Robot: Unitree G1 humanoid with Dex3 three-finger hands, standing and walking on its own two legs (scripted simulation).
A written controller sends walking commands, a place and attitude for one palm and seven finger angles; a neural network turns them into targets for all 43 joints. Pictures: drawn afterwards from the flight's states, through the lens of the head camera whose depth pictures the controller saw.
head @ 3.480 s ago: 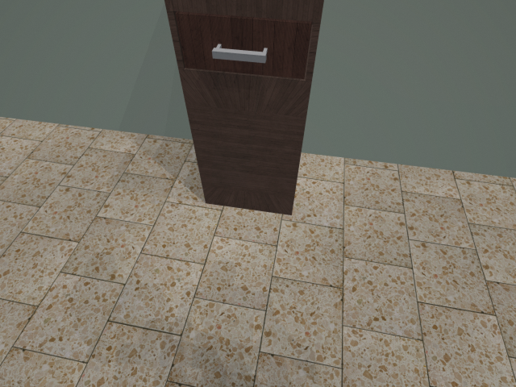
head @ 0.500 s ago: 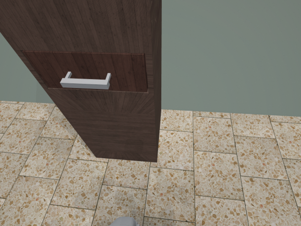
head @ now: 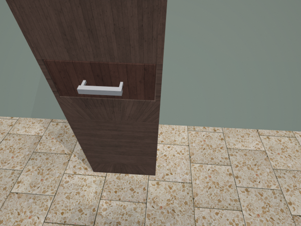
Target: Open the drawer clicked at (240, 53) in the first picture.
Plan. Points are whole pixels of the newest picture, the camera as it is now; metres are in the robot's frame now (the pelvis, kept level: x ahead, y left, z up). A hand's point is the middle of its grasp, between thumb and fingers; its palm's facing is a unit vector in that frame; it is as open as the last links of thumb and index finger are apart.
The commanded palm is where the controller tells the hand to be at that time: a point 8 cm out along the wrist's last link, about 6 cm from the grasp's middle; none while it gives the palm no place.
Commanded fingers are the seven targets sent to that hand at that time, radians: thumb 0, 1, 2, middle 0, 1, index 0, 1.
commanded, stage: come to a stop and stand still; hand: left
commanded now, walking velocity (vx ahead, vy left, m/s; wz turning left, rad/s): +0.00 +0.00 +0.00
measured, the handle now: (101, 87) +0.56 +0.22 +0.05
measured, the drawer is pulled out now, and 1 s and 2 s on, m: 0.00 0.00 0.00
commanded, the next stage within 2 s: look again from close up in 0.20 s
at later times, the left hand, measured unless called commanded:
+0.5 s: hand out of the picture -0.01 +0.15 -0.17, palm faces +0.01 -0.99 -0.17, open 7.3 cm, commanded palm none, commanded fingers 0.00 0.90 0.90 -0.20 -0.30 -0.20 -0.30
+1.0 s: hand out of the picture +0.13 +0.17 -0.09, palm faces -0.05 -0.83 -0.55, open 7.3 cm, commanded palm +0.12 +0.19 -0.04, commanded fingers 0.00 0.71 0.82 -0.21 -0.42 -0.21 -0.42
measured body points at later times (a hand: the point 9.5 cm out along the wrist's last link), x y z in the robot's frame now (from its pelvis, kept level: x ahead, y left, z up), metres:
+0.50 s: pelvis +0.01 -0.01 +0.01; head +0.02 -0.01 +0.46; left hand +0.00 +0.21 -0.15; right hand +0.01 -0.23 -0.15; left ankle +0.00 +0.08 -0.73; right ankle +0.02 -0.14 -0.73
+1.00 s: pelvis +0.01 -0.03 +0.00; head +0.02 -0.05 +0.45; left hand +0.13 +0.21 -0.05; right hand +0.08 -0.28 -0.14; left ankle +0.00 +0.08 -0.73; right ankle +0.02 -0.14 -0.73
